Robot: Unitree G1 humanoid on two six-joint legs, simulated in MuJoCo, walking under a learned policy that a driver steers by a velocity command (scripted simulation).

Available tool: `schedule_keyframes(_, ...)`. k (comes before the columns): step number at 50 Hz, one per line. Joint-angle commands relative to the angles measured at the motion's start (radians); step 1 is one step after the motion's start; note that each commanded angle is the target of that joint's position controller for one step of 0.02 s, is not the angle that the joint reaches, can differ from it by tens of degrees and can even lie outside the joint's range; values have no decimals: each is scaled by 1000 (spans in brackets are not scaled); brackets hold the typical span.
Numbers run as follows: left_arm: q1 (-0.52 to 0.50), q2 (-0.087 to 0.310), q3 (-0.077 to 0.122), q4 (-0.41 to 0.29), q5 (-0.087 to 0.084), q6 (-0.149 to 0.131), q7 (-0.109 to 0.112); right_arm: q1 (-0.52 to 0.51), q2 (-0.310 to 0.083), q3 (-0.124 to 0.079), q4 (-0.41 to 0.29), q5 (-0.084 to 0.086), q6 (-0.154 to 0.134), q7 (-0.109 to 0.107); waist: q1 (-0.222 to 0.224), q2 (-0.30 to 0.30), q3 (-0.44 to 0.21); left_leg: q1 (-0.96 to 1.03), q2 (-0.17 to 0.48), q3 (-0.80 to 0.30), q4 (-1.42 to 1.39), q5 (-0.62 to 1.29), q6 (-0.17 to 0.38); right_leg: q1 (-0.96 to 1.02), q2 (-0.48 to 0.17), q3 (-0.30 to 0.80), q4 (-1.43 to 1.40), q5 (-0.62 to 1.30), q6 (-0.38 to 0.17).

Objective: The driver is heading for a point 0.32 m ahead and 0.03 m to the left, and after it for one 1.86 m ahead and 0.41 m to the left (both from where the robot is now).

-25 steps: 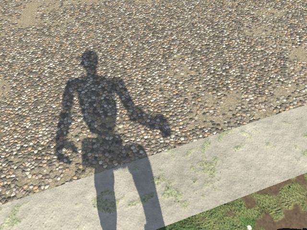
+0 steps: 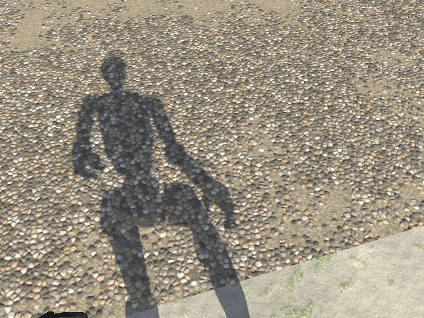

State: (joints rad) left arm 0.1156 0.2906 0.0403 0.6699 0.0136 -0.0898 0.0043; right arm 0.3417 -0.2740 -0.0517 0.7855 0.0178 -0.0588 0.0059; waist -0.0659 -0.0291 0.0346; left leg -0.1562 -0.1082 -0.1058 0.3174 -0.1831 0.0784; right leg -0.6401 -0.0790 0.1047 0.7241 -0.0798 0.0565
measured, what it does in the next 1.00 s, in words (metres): walks ahead, turning left: right foot, then left foot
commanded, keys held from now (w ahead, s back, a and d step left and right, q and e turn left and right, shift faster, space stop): w+q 0.12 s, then q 0.44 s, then no key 0.44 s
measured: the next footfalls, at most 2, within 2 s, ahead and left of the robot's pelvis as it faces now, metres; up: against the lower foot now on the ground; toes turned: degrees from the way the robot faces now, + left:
right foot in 0.16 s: +0.28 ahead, -0.14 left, +0.00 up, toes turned +10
left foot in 0.64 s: +0.28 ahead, +0.13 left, +0.00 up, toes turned +25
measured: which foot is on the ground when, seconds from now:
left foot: down 0.00-0.18, up 0.20-0.62, down 0.64-1.00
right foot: up 0.00-0.14, down 0.16-0.64, up 0.66-0.96, down 0.98-1.00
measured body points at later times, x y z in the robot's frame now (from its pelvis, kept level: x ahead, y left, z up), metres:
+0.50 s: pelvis +0.21 -0.05 +0.00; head +0.25 -0.03 +0.44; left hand +0.23 +0.26 -0.11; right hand +0.45 -0.26 -0.10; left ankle +0.25 +0.11 -0.70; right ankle +0.24 -0.15 -0.75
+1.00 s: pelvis +0.26 -0.01 -0.02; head +0.28 +0.00 +0.43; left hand +0.24 +0.29 -0.13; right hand +0.53 -0.15 -0.11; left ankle +0.25 +0.11 -0.75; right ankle +0.32 -0.13 -0.75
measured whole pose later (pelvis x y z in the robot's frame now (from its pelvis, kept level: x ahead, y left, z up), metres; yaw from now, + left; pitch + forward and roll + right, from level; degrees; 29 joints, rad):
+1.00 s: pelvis +0.26 -0.01 -0.02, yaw +26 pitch +0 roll +1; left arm 0.16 0.28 0.04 0.83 0.01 0.02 0.01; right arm 0.12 -0.25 -0.03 0.68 -0.02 0.02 0.00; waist 0.01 -0.01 0.03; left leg -0.32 -0.04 -0.01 0.53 -0.21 0.03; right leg -0.26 -0.05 0.01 0.54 -0.27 0.04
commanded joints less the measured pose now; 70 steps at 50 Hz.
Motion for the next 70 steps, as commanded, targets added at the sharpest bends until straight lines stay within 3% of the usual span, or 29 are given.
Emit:
schedule_keyframes(1,-96,54,11,-79,-11,-20,-7,1,-186,-51,-61,10,-4,-18,-5,107,-27,-112,203,-170,-93,130,138,158,70,-47,-145,161,17)
schedule_keyframes(6,-97,109,35,-86,-25,-39,-20,23,-181,-56,-61,10,16,-26,27,144,-39,4,251,-307,42,80,100,242,79,-10,-254,40,-28)
schedule_keyframes(8,49,156,59,-59,0,-48,-9,-5,-132,-42,-83,1,23,-25,111,130,-128,-35,157,-256,266,191,33,488,25,0,-315,82,-95)
schedule_keyframes(9,185,224,75,-53,18,-45,1,5,-75,-22,-114,-21,22,-27,153,-12,-285,-169,79,-157,561,-19,-18,748,-168,166,-261,255,-159)
schedule_keyframes(10,211,265,84,-26,20,-23,-5,177,-37,-8,-133,2,16,-25,69,-344,-396,-480,-22,-62,832,-507,-74,990,-388,555,-292,312,-337)
schedule_keyframes(11,181,164,64,-48,0,-12,-9,171,-149,-31,-101,11,24,-31,88,-197,-336,-555,68,-89,950,-458,-97,921,-369,557,-314,220,-319)
schedule_keyframes(12,141,107,47,-61,-3,-4,-6,61,-195,-48,-116,8,37,-34,115,-103,-228,-570,90,-60,981,-388,-114,810,-317,377,-314,284,-280)
schedule_keyframes(13,89,90,38,-60,2,5,-6,12,-189,-52,-127,1,52,-38,96,-35,-169,-542,120,-28,968,-341,-130,697,-267,250,-323,389,-260)
schedule_keyframes(16,18,92,39,-33,10,13,-5,9,-124,-49,-148,5,87,-35,46,-106,-81,-436,158,33,866,-255,-152,472,-178,50,-404,434,-257)
schedule_keyframes(19,4,128,54,-7,6,19,7,-41,-92,-41,-183,-1,98,-31,49,-102,-96,-439,174,51,737,-166,-162,485,-206,-15,-445,461,-291)
schedule_keyframes(27,-4,187,74,39,-30,56,6,-183,-111,-47,-256,-4,107,15,87,-81,-91,-302,168,123,407,-31,-103,534,-225,-157,-413,312,-253)
schedule_keyframes(30,0,198,78,57,-54,63,0,-176,-114,-56,-272,-6,110,23,62,-73,-90,-208,132,150,221,-12,-53,555,-223,-165,-299,312,-209)
schedule_keyframes(31,26,178,72,73,-57,63,-2,-137,-136,-66,-261,-11,106,16,45,-40,-110,-93,107,145,114,106,-24,519,-179,-200,-203,288,-166)
schedule_keyframes(32,74,138,57,78,-28,59,-4,-74,-224,-91,-257,-16,102,-2,37,102,-178,115,216,-4,85,488,29,387,-102,-261,-15,123,-89)
schedule_keyframes(33,96,76,25,37,21,55,-11,-83,-316,-99,-284,-38,99,-19,66,354,-231,302,490,-352,117,804,243,78,43,-274,288,-537,8)
schedule_keyframes(34,38,123,39,52,7,62,-12,-58,-216,-70,-275,-40,84,-14,-1,214,-318,252,520,-354,102,767,314,60,39,-101,431,-630,20)
schedule_keyframes(35,8,147,47,47,-24,72,-11,-86,-188,-56,-263,-38,71,-8,8,166,-261,203,461,-252,100,715,271,48,19,-75,467,-583,13)
schedule_keyframes(36,10,131,45,58,-30,79,-4,-132,-170,-52,-253,-28,63,-8,32,135,-221,168,402,-191,95,613,211,34,6,-68,427,-532,6)
schedule_keyframes(37,5,137,47,66,-20,86,6,-175,-158,-46,-252,-18,63,-10,43,123,-187,123,377,-163,79,540,178,41,-4,-63,377,-479,11)
schedule_keyframes(40,60,112,41,91,-18,103,13,-244,-148,-38,-245,-31,68,-17,92,156,-172,-20,324,-86,50,510,167,202,21,-89,258,-376,33)
schedule_keyframes(45,37,90,25,96,-18,111,12,-240,-138,-33,-198,-34,69,-16,59,178,-157,-59,322,-107,36,280,163,335,29,-96,-5,-286,21)
schedule_keyframes(48,73,72,19,118,-2,106,0,-256,-95,-13,-166,-23,68,-10,99,147,-122,-137,272,-99,49,21,88,487,44,-116,-282,-80,-22)
schedule_keyframes(49,77,95,19,117,15,102,-1,-214,-68,-3,-144,-31,63,-8,86,99,-116,-177,230,-81,69,-75,29,546,-9,-50,-321,18,-47)
schedule_keyframes(50,60,163,30,106,15,101,4,-166,-69,-4,-134,-46,57,-2,30,-29,-92,-198,156,-17,124,-176,-21,526,-97,25,-322,74,-91)
schedule_keyframes(51,12,138,26,122,8,97,0,-165,-48,-2,-131,-48,60,-7,6,-143,-75,-84,114,50,126,-135,-64,350,-103,45,-367,-197,-136)
schedule_keyframes(53,-23,79,8,115,17,79,-4,-236,-93,-15,-122,-43,69,-20,42,-97,-25,-13,125,41,146,-50,-65,265,-47,10,-405,-344,-94)
schedule_keyframes(56,20,86,4,145,4,57,1,-212,-83,-17,-93,-41,77,-29,54,-53,-17,-31,138,18,125,-5,-50,316,-19,-24,-373,-259,-68)
schedule_keyframes(62,51,75,-3,185,-1,62,14,-186,-66,-21,-24,-31,64,-31,74,18,-38,-33,140,22,118,82,-64,385,0,-45,-341,-161,-77)
schedule_keyframes(70,52,65,-8,242,-6,67,10,-159,-75,-26,69,-26,66,-44,71,37,-41,4,146,26,113,153,-70,414,19,-64,-343,-80,-80)
Velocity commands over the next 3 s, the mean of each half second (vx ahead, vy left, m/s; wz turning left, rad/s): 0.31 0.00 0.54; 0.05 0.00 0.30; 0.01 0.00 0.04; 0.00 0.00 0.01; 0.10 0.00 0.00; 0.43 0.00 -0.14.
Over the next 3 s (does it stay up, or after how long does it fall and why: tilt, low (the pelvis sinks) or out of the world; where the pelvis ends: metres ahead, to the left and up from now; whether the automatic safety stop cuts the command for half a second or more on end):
stays up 0.53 0.12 -0.04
